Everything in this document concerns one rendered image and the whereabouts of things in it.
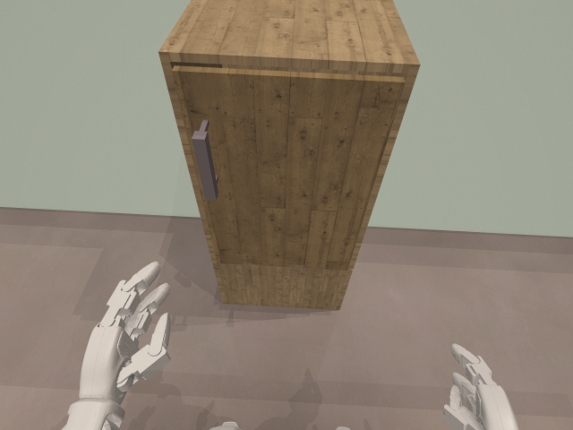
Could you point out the handle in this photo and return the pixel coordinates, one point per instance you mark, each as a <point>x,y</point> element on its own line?
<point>201,145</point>

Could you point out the robot left hand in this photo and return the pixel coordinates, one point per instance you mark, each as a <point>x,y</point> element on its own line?
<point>114,340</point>

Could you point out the cupboard door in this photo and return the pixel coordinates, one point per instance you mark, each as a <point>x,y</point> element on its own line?
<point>296,155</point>

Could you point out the left robot forearm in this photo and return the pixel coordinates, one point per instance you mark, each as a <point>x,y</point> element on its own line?
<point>94,414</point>

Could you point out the robot right hand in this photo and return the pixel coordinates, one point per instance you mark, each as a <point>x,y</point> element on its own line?
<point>488,404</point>

